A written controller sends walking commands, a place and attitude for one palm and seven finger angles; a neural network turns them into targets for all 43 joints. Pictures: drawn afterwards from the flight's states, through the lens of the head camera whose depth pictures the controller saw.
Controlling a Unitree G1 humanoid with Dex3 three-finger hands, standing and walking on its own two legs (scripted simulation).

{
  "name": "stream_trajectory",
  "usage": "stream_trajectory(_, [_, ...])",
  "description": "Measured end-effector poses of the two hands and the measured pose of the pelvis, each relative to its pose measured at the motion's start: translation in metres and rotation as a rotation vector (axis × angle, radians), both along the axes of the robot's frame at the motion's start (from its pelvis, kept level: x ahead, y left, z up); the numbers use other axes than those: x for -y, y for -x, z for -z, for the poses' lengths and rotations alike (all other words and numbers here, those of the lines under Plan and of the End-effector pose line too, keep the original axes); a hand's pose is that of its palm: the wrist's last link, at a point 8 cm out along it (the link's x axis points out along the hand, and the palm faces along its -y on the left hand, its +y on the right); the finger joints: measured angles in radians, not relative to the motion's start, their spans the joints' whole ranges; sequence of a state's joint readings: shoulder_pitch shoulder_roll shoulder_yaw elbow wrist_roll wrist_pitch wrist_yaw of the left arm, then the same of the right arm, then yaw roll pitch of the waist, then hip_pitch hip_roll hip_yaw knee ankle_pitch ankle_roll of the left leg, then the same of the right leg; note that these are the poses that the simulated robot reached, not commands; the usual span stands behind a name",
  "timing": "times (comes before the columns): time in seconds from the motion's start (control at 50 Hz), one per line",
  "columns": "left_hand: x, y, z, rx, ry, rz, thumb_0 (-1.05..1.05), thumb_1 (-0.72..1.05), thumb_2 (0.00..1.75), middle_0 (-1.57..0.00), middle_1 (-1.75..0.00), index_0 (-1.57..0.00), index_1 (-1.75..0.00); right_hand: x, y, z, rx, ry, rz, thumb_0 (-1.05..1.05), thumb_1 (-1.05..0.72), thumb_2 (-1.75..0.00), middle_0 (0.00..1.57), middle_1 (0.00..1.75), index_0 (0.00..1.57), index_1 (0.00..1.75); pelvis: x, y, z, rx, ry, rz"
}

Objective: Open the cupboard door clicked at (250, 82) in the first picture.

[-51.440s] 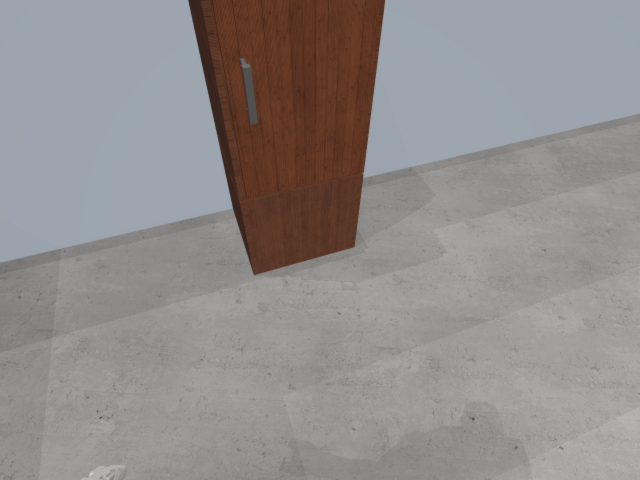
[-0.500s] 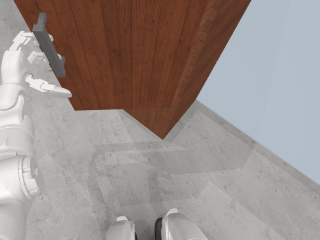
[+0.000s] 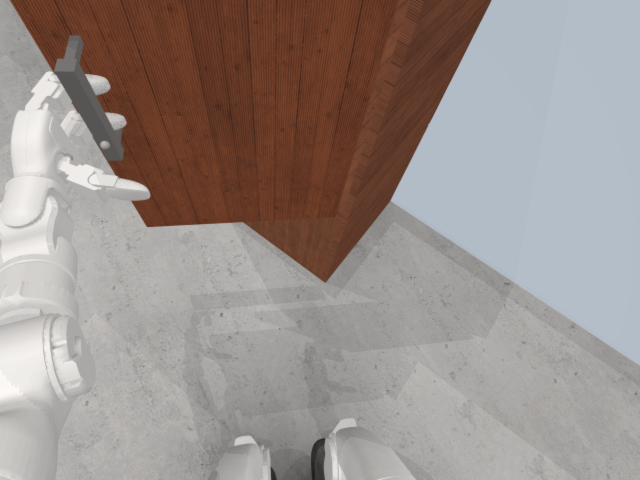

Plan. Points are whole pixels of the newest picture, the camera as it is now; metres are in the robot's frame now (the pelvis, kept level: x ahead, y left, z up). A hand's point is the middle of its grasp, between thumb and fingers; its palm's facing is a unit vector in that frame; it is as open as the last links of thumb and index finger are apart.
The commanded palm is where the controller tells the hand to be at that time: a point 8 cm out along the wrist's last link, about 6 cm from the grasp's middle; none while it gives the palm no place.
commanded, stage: slide the fingers in behind the handle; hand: left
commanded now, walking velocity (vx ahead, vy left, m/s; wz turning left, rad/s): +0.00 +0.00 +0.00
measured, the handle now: (96, 104) +0.56 +0.23 +0.07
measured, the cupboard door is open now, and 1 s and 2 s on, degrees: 44 43 83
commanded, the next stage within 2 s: close the thumb around the handle in 0.10 s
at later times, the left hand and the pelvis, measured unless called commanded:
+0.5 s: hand (109, 144) +0.50 +0.21 +0.07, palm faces +0.03 -1.00 +0.00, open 11.4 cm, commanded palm +0.48 +0.26 +0.07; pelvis +0.00 +0.00 +0.00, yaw +0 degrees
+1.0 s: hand (114, 146) +0.50 +0.21 +0.06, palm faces +0.01 -1.00 +0.00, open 5.5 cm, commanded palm +0.48 +0.25 +0.07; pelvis +0.00 +0.00 +0.00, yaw +0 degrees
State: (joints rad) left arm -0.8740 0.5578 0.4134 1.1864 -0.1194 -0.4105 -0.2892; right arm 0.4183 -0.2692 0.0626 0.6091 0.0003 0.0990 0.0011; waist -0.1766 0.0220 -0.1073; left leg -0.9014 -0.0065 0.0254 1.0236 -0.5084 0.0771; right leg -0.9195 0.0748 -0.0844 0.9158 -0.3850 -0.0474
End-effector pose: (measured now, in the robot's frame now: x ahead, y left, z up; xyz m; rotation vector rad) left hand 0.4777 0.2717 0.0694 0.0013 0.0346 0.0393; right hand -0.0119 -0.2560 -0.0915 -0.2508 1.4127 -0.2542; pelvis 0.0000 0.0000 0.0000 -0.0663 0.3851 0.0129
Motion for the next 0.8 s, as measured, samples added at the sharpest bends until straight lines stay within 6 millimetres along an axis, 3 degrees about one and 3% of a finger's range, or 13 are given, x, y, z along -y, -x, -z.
stream_trajectory(0.26, [0.0007, 0.0013, 0.0026, -0.005, -0.001, 0.006, -0.02, -0.49, 0.3, -0.3, -1.2, -0.3, -1.2, 0.0092, -0.0056, -0.0009, 0.02, 0.029, -0.023, 0.01, -0.9, -0.9, 0.2, 0.3, 0.2, 0.3, 0.0017, 0.0042, 0.0022, -0.003, 0.0, -0.008])
stream_trajectory(0.36, [0.0029, -0.0013, 0.0017, 0.002, 0.001, 0.008, -0.02, -0.39, 0.34, -0.31, -1.21, -0.31, -1.21, 0.0082, -0.0067, 0.0006, 0.022, 0.026, -0.025, 0.01, -0.9, -0.9, 0.2, 0.3, 0.2, 0.3, 0.0012, 0.0042, 0.003, -0.008, 0.0, -0.008])
stream_trajectory(0.8, [-0.0006, -0.0039, 0.0049, -0.011, -0.003, 0.013, 0.0, 0.65, 0.79, -0.38, -1.32, -0.38, -1.33, 0.0008, -0.0034, 0.0002, 0.011, 0.015, -0.011, 0.01, -0.9, -0.9, 0.2, 0.3, 0.2, 0.3, -0.0014, 0.0008, 0.0022, -0.01, 0.003, -0.002])
